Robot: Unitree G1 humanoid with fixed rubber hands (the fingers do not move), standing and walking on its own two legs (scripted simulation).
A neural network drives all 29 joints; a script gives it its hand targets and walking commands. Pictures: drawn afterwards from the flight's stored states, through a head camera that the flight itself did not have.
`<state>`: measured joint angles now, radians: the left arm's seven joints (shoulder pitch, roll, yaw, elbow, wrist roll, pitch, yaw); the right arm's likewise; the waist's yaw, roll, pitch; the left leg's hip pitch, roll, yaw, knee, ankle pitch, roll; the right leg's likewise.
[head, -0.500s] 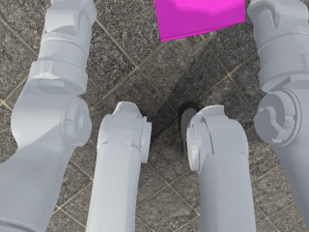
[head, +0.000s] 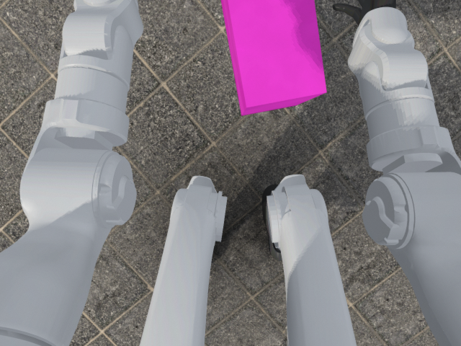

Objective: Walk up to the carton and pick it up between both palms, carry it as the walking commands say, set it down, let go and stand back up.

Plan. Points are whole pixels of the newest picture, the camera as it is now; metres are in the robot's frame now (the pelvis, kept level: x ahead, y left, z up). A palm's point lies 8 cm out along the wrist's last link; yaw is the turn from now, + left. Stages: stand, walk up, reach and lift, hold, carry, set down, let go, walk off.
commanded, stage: set down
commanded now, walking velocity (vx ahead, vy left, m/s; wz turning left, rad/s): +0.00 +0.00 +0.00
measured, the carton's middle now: (264, 37) +0.59 -0.04 -0.35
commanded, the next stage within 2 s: let go in 0.66 s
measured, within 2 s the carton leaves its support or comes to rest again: neither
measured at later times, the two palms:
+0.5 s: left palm out of the picture +0.57 +0.18 +0.08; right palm out of the picture +0.55 -0.15 +0.05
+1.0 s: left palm out of the picture +0.49 +0.20 +0.11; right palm out of the picture +0.47 -0.20 +0.10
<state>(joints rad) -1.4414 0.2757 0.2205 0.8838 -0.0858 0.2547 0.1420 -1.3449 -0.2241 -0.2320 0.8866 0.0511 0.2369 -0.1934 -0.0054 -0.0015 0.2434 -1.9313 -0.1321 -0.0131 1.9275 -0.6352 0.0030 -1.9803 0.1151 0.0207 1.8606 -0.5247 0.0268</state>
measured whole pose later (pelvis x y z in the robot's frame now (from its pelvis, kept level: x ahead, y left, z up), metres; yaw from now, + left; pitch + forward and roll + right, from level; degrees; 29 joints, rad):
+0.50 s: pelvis +0.03 +0.00 +0.14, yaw +1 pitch +40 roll +1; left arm -1.25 0.27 0.22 0.88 -0.09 0.23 0.07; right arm -1.15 -0.18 -0.23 0.81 0.00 0.24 -0.14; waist 0.00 0.00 0.04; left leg -1.57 -0.13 -0.02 1.35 -0.47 0.02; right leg -1.62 0.09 0.09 1.33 -0.40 0.02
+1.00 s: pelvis +0.06 +0.00 +0.23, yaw +1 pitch +36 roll +1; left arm -0.79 0.20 0.22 0.72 0.01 0.14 0.06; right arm -0.68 -0.16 -0.23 0.59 -0.12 0.15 -0.07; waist 0.00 0.00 0.04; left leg -1.19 -0.11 -0.04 0.93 -0.35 0.02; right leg -1.25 0.07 0.11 0.93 -0.28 0.02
